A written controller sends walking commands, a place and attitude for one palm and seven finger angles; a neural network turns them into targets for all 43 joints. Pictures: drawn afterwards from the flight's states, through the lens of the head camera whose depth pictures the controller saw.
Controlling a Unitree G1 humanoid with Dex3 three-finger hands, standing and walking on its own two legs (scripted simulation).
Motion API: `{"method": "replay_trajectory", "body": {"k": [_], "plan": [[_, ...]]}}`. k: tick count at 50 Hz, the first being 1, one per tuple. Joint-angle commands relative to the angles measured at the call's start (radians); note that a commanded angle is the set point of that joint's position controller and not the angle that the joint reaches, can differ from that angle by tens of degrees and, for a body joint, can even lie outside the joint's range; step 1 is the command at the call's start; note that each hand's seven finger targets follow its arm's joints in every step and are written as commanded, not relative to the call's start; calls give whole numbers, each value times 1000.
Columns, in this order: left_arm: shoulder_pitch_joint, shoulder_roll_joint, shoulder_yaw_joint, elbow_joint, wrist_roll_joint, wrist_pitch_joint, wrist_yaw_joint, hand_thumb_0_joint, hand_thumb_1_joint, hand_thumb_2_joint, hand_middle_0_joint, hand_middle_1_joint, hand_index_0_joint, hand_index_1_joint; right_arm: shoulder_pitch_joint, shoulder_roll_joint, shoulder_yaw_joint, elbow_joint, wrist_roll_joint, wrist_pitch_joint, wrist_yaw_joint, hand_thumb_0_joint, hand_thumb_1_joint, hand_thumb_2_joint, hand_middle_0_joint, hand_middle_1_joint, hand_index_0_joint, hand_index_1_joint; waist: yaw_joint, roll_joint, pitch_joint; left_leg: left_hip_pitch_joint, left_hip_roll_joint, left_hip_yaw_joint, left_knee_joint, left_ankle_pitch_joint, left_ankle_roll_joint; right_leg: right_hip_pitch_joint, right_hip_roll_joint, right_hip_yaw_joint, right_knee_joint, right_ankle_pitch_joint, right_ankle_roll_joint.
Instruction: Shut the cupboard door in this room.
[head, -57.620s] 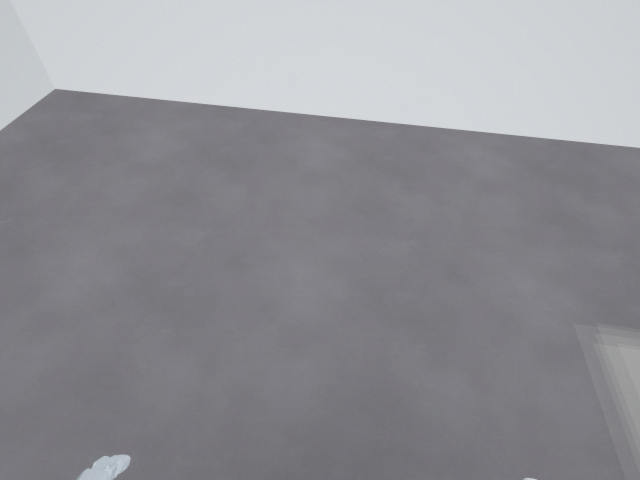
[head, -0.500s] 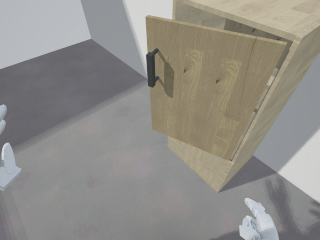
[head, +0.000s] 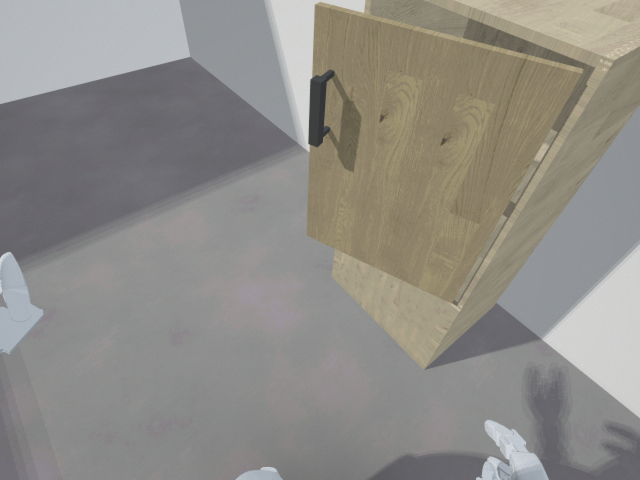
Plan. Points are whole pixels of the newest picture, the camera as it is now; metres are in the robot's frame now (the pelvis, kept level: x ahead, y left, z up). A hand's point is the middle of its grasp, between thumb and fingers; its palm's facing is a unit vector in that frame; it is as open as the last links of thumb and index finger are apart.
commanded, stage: step back with the hand held close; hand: left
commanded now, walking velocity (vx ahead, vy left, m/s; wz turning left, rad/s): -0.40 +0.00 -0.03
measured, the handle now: (322, 108) +0.75 +0.03 +0.08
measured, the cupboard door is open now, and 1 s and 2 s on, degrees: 21 21 21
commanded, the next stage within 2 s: stop stepping back and stand still in 0.40 s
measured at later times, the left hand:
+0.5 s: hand (10, 441) +0.12 +0.22 +0.18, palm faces +0.24 -0.85 -0.47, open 7.4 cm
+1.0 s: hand out of the picture +0.02 +0.25 +0.19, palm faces +0.34 -0.86 -0.39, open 7.5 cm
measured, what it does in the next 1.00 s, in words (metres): walks backwards: right foot, then left foot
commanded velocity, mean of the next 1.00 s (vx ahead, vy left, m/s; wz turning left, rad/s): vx -0.07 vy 0.00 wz -0.01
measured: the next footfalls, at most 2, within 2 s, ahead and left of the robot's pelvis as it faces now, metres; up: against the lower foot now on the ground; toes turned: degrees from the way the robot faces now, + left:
right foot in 0.44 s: -0.16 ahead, -0.06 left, +0.00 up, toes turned -2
left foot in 0.70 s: -0.08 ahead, +0.10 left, +0.00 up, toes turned -3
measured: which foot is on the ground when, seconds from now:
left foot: down 0.00-0.50, up 0.52-0.68, down 0.70-1.00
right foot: down 0.00-0.10, up 0.12-0.42, down 0.44-1.00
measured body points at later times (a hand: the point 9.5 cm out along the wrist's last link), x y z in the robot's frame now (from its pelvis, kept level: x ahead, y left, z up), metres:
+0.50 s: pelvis -0.13 +0.00 +0.01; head -0.07 +0.02 +0.45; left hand +0.10 +0.27 +0.21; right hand +0.08 -0.21 -0.06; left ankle +0.06 +0.11 -0.72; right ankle -0.22 -0.11 -0.72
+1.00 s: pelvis -0.20 +0.02 +0.02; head -0.21 +0.05 +0.47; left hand +0.00 +0.30 +0.21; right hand -0.08 -0.21 -0.05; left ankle -0.12 +0.11 -0.71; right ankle -0.24 -0.07 -0.70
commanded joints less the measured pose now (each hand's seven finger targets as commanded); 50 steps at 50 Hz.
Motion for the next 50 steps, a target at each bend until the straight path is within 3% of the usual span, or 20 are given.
{"method": "replay_trajectory", "body": {"k": [1, 3, 4, 6, 8, 11, 15, 19, 23, 25, 26, 29, 31, 34, 37, 40, 42, 44, 47, 50], "plan": [[39, 226, 154, -227, -19, -38, 38, 0, 900, 900, -200, -300, -200, -300, -87, -89, -39, -164, 9, -35, -6, 0, -900, -900, 200, 300, 200, 300, 1, -131, -138, 82, 66, -71, -50, 0, -9, 68, -307, 294, -258, -8, -129], [51, 245, 175, -295, -23, -45, 41, 0, 900, 900, -200, -300, -200, -300, -104, -107, -39, -167, 6, -36, -23, 0, -900, -900, 200, 300, 200, 300, -1, 49, -128, 109, 105, -118, -327, 102, 24, 55, -159, 156, -113, -17, -42], [55, 259, 201, -325, -19, -52, 45, 0, 900, 900, -200, -300, -200, -300, -127, -132, -46, -175, 0, -46, -40, 0, -900, -900, 200, 300, 200, 300, 8, 231, -133, -11, 224, -265, -430, 169, 72, 148, -48, 70, 70, 1, 7], [56, 262, 231, -343, -9, -65, 32, 0, 900, 900, -200, -300, -200, -300, -113, -111, -53, -165, -16, -81, -40, 0, -900, -900, 200, 300, 200, 300, 15, 348, -190, -166, 380, -334, -547, 75, 132, 298, 37, 51, 340, -182, 31], [26, 237, 236, -330, -3, -68, 29, 0, 900, 900, -200, -300, -200, -300, -95, -120, -68, -150, -23, -102, -37, 0, -900, -900, 200, 300, 200, 300, 9, 281, -138, -262, 393, -337, -573, -92, 150, 318, 57, 72, 457, -205, 28], [43, 173, 164, -306, -29, -68, 15, 0, 900, 900, -200, -300, -200, -300, -73, -105, -67, -104, -23, -140, -28, 0, -900, -900, 200, 300, 200, 300, 15, 190, -161, 122, 326, -243, -448, 332, 98, 99, 44, 26, 224, -306, 30], [-27, 106, 50, -244, -36, -48, -5, 0, 900, 900, -200, -300, -200, -300, -70, -101, -47, -44, -26, -173, -15, 0, -900, -900, 200, 300, 200, 300, 3, 255, -193, 427, 310, -218, -419, 691, 78, 18, 56, 12, -21, -283, 42], [-37, 180, 95, -278, -34, -38, -24, 0, 900, 900, -200, -300, -200, -300, -96, -109, -52, -46, -32, -164, -4, 0, -900, -900, 200, 300, 200, 300, 22, 257, -325, 532, 287, -199, -395, 796, 56, 121, 72, 6, -195, -148, 38], [76, 286, 222, -365, -70, -48, -45, 0, 900, 900, -200, -300, -200, -300, -162, -84, -40, -136, -10, -115, -3, 0, -900, -900, 200, 300, 200, 300, 38, 124, -350, 364, 196, -53, -349, 454, 1, 262, 4, 15, -300, 76, 10], [139, 321, 260, -378, -86, -50, -37, 0, 900, 900, -200, -300, -200, -300, -155, -35, -25, -163, 12, -88, -11, 0, -900, -900, 200, 300, 200, 300, 29, -146, -326, 291, 63, 55, -137, 199, -54, 199, -211, 141, -321, 356, -22], [184, 317, 265, -350, -88, -49, -26, 0, 900, 900, -200, -300, -200, -300, -162, -56, -32, -178, 30, -88, -18, 0, -900, -900, 200, 300, 200, 300, 34, -207, -250, 209, 26, 17, 40, 79, -56, 139, -272, 186, -303, 367, -55], [218, 302, 291, -246, -70, 23, -1, 0, 900, 900, -200, -300, -200, -300, -153, -56, -10, -165, 5, -52, -34, 0, -900, -900, 200, 300, 200, 300, 13, 2, -148, 31, 74, -55, 91, 42, -45, 132, -299, 248, -281, 103, -143], [102, 217, 191, -155, -56, 45, 25, 0, 900, 900, -200, -300, -200, -300, -104, -71, -4, -131, 4, -52, -50, 0, -900, -900, 200, 300, 200, 300, -21, 71, -32, 140, 85, -40, -104, 122, -38, 50, -243, 184, -294, -55, -100], [-53, 161, 80, -9, -34, 61, 34, 0, 900, 900, -200, -300, -200, -300, -77, -122, -30, -105, 19, -85, -65, 0, -900, -900, 200, 300, 200, 300, -20, -11, 71, 208, 89, -62, -262, 96, 1, 8, -168, 157, -327, -238, -30], [-63, 154, 44, 51, -16, 53, 27, 0, 900, 900, -200, -300, -200, -300, -60, -128, -36, -98, 16, -95, -60, 0, -900, -900, 200, 300, 200, 300, -15, -115, 72, 208, 82, -66, -261, 153, 19, 63, -154, 160, -338, -139, -34], [-191, 144, 0, -128, -7, 26, 19, 0, 900, 900, -200, -300, -200, -300, -97, -126, -24, -106, 11, -108, -56, 0, -900, -900, 200, 300, 200, 300, -16, 72, 37, 164, 146, -207, -476, -7, 24, 152, -47, 34, -196, -201, 6], [-208, 161, 16, -240, 4, 11, 26, 0, 900, 900, -200, -300, -200, -300, -103, -126, -20, -113, 5, -139, -57, 0, -900, -900, 200, 300, 200, 300, -8, 198, 10, 116, 215, -363, -652, -270, 44, 215, 17, 14, -59, -174, 25], [-185, 238, 90, -361, 19, -5, 32, 0, 900, 900, -200, -300, -200, -300, -100, -120, -20, -108, -12, -165, -54, 0, -900, -900, 200, 300, 200, 300, 4, 305, -35, 118, 241, -398, -709, -353, 34, 228, 29, 5, 19, -185, 20], [7, 222, 122, -360, 7, 2, 29, 0, 900, 900, -200, -300, -200, -300, -92, -92, -13, -114, -24, -175, -36, 0, -900, -900, 200, 300, 200, 300, 18, 359, -98, 87, 215, -283, -676, -317, 19, 317, 51, -43, -28, -222, -5], [169, 211, 165, -247, -15, 25, 27, 0, 900, 900, -200, -300, -200, -300, -75, -77, -13, -114, -24, -143, -30, 0, -900, -900, 200, 300, 200, 300, 12, 235, -135, 63, 150, -168, -550, -192, -13, 417, 37, -61, -219, -222, -35]]}}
